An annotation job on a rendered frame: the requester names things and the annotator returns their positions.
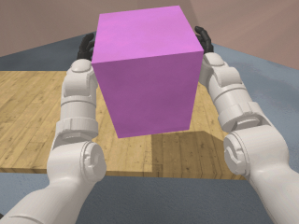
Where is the robot left upper arm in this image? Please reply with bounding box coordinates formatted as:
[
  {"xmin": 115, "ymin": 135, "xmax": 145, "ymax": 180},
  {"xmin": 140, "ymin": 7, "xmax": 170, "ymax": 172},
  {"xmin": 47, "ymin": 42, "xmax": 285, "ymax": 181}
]
[{"xmin": 0, "ymin": 141, "xmax": 107, "ymax": 224}]

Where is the carton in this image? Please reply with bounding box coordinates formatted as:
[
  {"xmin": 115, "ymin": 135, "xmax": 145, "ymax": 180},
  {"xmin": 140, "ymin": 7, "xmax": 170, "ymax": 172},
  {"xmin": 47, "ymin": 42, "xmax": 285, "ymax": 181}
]
[{"xmin": 92, "ymin": 6, "xmax": 204, "ymax": 139}]

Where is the left robot forearm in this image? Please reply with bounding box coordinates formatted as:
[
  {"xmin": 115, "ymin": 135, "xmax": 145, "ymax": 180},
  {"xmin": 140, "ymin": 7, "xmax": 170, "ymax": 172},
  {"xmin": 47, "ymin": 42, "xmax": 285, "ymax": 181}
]
[{"xmin": 47, "ymin": 59, "xmax": 99, "ymax": 178}]

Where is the robot right hand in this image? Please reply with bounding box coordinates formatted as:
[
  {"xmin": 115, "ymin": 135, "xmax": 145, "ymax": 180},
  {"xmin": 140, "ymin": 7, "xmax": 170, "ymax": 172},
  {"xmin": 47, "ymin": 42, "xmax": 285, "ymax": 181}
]
[{"xmin": 194, "ymin": 26, "xmax": 214, "ymax": 54}]

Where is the right robot forearm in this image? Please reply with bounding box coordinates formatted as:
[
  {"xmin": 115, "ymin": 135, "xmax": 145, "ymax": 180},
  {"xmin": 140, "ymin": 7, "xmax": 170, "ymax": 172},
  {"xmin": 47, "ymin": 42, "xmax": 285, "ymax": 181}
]
[{"xmin": 198, "ymin": 52, "xmax": 290, "ymax": 161}]

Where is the robot left hand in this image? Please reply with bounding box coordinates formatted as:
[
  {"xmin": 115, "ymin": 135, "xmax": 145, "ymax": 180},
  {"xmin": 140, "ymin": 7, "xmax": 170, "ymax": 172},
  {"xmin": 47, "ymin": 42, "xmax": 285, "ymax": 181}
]
[{"xmin": 77, "ymin": 33, "xmax": 95, "ymax": 61}]

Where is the table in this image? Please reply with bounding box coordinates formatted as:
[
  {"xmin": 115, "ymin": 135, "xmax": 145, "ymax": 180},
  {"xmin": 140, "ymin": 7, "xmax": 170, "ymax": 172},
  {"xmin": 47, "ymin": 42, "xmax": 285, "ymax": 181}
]
[{"xmin": 0, "ymin": 71, "xmax": 247, "ymax": 219}]

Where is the robot right upper arm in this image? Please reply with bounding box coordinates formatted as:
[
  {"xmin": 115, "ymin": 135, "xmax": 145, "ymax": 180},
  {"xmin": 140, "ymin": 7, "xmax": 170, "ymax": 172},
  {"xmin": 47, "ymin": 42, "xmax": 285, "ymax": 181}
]
[{"xmin": 223, "ymin": 124, "xmax": 299, "ymax": 224}]

